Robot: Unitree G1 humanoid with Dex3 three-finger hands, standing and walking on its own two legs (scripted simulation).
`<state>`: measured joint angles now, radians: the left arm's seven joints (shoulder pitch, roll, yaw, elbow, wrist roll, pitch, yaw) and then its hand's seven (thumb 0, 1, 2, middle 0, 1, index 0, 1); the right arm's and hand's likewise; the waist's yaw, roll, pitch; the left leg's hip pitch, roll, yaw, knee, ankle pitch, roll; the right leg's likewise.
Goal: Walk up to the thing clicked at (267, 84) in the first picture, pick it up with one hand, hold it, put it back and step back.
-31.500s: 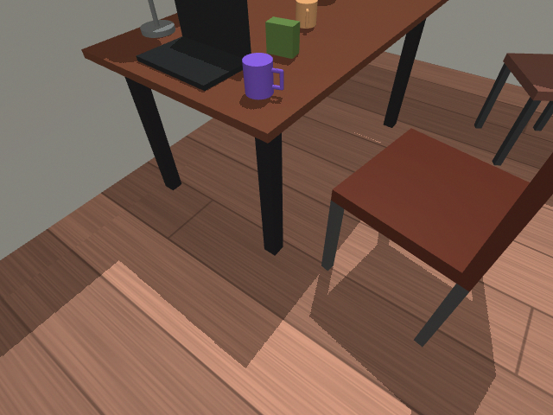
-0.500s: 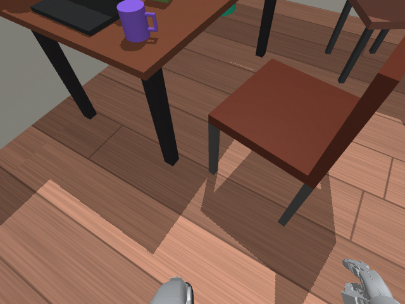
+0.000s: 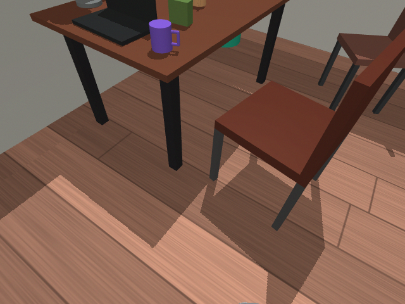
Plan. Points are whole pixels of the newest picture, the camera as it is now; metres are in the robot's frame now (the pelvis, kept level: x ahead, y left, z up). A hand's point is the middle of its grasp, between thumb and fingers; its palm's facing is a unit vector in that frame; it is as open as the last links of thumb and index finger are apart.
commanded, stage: step back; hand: left
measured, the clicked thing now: (165, 37) +1.08 +0.17 +0.02
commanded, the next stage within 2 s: stand in 0.80 s
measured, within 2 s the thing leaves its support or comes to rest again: neither
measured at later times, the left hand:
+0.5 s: hand out of the picture +0.09 +0.26 -0.15, palm faces -0.02 -0.94 -0.35, open 7.3 cm
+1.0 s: hand out of the picture +0.14 +0.23 -0.15, palm faces -0.06 -0.93 -0.35, open 7.3 cm
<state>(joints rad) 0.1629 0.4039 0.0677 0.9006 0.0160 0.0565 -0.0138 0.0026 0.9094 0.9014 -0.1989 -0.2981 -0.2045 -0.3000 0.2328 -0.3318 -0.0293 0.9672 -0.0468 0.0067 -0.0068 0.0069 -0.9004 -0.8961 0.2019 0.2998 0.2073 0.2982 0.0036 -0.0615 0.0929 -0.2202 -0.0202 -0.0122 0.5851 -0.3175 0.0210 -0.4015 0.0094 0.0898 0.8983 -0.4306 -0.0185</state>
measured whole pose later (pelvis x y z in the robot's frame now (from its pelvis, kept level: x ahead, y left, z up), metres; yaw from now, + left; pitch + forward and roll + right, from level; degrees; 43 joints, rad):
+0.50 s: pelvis +0.01 -0.01 +0.00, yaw -2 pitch -2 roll -1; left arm 0.17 0.39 0.05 1.03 0.02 -0.02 -0.02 0.00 0.91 0.90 -0.20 -0.30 -0.20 -0.30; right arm 0.17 -0.33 -0.04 1.01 -0.03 -0.02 0.01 0.00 -0.90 -0.90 0.20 0.30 0.21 0.30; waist 0.02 -0.02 0.05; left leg -0.23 0.01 0.02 0.57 -0.31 0.01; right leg -0.19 -0.01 0.01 0.54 -0.31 0.00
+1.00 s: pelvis +0.02 -0.02 +0.01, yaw -2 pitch -2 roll +0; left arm 0.07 0.35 0.01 1.04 0.00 -0.02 0.01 0.00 0.91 0.90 -0.20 -0.30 -0.21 -0.30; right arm 0.06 -0.35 -0.03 1.03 0.00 -0.01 -0.01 0.00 -0.90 -0.90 0.20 0.30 0.20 0.30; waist -0.01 0.00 0.12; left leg -0.18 0.01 0.02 0.51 -0.30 0.00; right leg -0.15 -0.02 -0.01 0.51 -0.31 0.01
